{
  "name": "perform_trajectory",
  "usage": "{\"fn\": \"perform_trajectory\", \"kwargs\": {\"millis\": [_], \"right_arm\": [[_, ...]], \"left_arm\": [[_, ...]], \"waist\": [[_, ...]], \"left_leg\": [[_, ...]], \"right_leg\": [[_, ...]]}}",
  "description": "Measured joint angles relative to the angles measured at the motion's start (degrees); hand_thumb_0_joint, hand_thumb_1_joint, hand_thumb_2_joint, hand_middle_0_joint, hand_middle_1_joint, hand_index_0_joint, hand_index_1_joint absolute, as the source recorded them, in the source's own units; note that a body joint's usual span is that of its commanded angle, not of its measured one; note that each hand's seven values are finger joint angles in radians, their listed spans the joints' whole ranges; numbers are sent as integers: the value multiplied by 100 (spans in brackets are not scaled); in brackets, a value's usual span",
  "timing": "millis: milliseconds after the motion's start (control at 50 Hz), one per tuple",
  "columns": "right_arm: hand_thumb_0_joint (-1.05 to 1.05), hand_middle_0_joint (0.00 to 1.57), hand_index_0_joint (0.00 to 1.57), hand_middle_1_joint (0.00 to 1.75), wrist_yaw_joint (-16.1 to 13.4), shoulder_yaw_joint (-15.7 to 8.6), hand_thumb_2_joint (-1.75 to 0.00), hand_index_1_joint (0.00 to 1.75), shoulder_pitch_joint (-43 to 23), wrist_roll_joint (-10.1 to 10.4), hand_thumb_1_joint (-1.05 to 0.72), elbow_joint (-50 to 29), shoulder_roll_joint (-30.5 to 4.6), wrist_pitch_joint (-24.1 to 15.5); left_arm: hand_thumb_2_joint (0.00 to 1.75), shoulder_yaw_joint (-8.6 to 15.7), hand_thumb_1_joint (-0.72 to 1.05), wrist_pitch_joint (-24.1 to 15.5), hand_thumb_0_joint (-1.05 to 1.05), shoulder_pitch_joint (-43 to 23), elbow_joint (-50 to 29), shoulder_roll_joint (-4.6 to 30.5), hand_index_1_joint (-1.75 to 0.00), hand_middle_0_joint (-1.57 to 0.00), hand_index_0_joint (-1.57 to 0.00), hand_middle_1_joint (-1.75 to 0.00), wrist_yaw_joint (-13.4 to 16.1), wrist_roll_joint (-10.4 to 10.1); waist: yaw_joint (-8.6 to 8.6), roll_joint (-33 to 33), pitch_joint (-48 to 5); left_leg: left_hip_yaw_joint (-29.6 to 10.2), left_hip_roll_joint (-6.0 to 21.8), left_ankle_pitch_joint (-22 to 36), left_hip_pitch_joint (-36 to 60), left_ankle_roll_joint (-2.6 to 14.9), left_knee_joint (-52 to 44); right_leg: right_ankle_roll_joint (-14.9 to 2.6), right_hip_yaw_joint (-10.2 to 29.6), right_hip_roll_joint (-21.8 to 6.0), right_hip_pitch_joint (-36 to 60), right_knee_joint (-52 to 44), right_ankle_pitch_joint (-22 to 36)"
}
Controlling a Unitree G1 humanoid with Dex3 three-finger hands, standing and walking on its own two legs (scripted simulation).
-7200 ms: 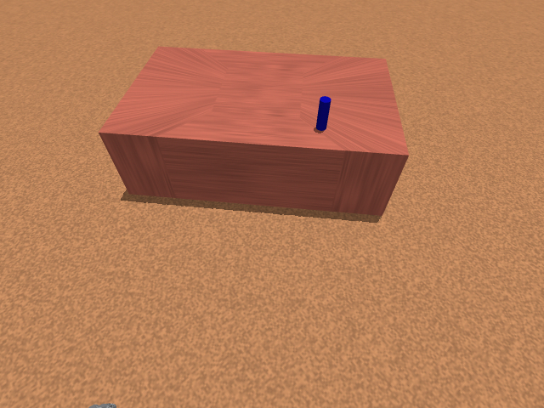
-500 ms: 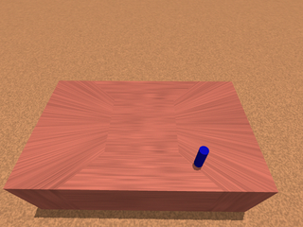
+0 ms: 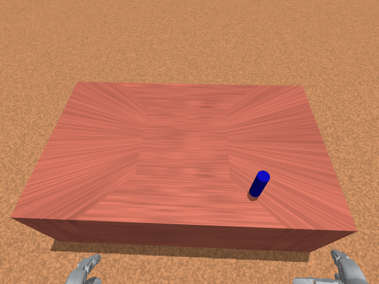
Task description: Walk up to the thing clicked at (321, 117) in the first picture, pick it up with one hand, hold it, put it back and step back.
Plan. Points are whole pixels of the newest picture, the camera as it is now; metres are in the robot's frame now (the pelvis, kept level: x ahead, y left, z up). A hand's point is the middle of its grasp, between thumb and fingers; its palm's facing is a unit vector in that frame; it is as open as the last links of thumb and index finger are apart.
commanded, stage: go down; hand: right
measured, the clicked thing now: (258, 184) +0.47 -0.22 -0.31
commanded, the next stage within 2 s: none
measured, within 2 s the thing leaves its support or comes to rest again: neither
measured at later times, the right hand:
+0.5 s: hand (323, 280) +0.15 -0.28 -0.13, palm faces +0.07 +0.95 -0.32, open 17.6 cm
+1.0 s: hand out of the picture +0.14 -0.29 -0.13, palm faces +0.10 +0.94 -0.32, open 17.6 cm
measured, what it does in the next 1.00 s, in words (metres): stands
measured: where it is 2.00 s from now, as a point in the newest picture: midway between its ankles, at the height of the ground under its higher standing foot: outside the picture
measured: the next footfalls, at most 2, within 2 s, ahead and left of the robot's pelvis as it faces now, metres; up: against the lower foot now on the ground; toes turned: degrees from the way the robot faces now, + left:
none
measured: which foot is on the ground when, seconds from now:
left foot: down 0.00-1.00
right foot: down 0.00-1.00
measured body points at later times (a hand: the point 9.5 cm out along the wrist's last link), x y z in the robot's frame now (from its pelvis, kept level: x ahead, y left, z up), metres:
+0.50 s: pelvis +0.01 -0.01 -0.02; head +0.05 -0.02 +0.43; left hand +0.16 +0.25 -0.11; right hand +0.15 -0.33 -0.11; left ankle -0.01 +0.14 -0.73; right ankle +0.01 -0.13 -0.73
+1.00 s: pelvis +0.00 +0.00 -0.04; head +0.04 -0.02 +0.40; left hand +0.16 +0.25 -0.12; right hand +0.14 -0.33 -0.11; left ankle -0.01 +0.14 -0.73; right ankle +0.01 -0.13 -0.73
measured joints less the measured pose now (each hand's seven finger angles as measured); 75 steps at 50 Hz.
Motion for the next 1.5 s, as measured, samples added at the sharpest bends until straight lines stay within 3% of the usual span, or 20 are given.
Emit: {"fn": "perform_trajectory", "kwargs": {"millis": [160,340,640,1060,1240,1400,1500], "right_arm": [[0,5,5,5,173,-12,-10,5,325,-32,32,-621,80,213],[0,4,4,5,102,-21,-6,5,696,24,49,-1491,83,558],[-1,3,4,6,172,21,-4,6,1225,243,58,-2635,-10,1281],[-1,3,4,6,278,-146,-5,6,1700,447,57,-3663,-158,1737],[-1,3,4,6,445,-523,-5,6,759,633,58,-3187,-463,1401],[-1,3,4,6,1035,-988,-5,6,-530,750,59,-1791,-960,880],[-1,3,4,6,1428,-1246,-5,6,-1057,750,58,-1013,-1186,352]], "left_arm": [[89,66,91,-243,1,-63,-147,97,-30,-22,-21,-30,80,80],[90,49,90,-428,1,-112,-216,97,-30,-21,-20,-30,207,95],[90,-47,90,-624,1,-81,-433,4,-30,-21,-20,-30,373,79],[90,-114,91,-922,1,56,-614,3,-30,-20,-20,-30,701,54],[89,-224,91,-1148,1,-50,-406,2,-30,-21,-20,-30,855,100],[90,-211,90,-1113,1,-35,-218,95,-30,-21,-20,-30,825,142],[90,-128,89,-1009,1,147,-191,193,-30,-21,-20,-30,725,175]], "waist": [[-68,-19,-61],[-75,-6,-241],[-36,-98,-493],[5,-151,-715],[-12,-101,-600],[106,-105,-527],[131,-87,-451]], "left_leg": [[13,40,-268,-382,-33,509],[73,33,-529,-612,-41,921],[143,22,-845,-1066,-42,1489],[258,-4,-1069,-1529,-21,2067],[310,6,-1050,-1601,-13,2159],[250,-13,-933,-1639,-15,2057],[179,-17,-865,-1746,-23,2017]], "right_leg": [[-26,40,17,-408,526,-265],[-21,128,-4,-713,1027,-550],[-11,239,-32,-1238,1663,-872],[4,407,-61,-1792,2306,-1084],[7,472,-43,-1897,2405,-1046],[-6,411,-62,-1900,2297,-952],[-25,338,-70,-1959,2225,-894]]}}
